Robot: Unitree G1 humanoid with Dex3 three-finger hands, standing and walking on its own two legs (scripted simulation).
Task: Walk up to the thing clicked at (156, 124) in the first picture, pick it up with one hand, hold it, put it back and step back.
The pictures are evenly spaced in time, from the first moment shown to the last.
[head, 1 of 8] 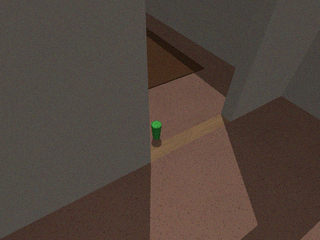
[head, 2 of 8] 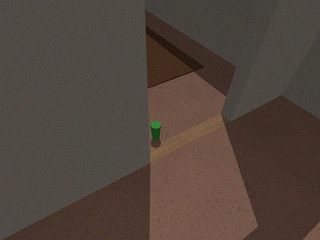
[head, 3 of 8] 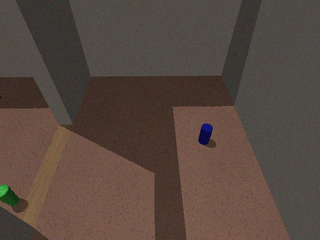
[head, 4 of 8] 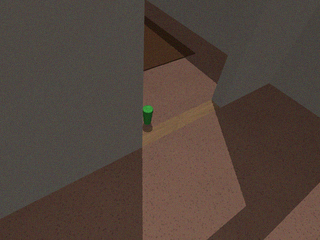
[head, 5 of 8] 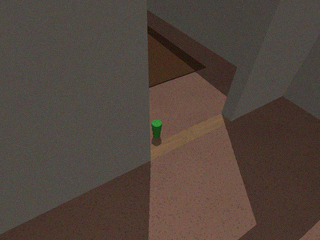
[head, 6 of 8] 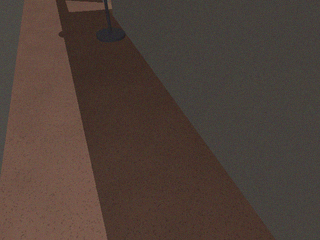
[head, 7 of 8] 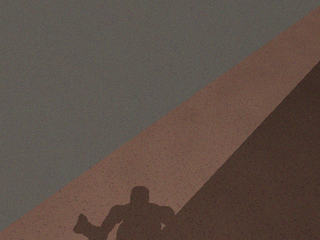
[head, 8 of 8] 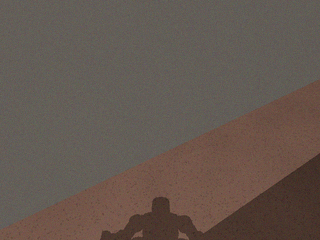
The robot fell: no
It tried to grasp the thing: no
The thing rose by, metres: 0.00
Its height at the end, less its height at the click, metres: +0.00
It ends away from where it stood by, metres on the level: 0.00
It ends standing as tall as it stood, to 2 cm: yes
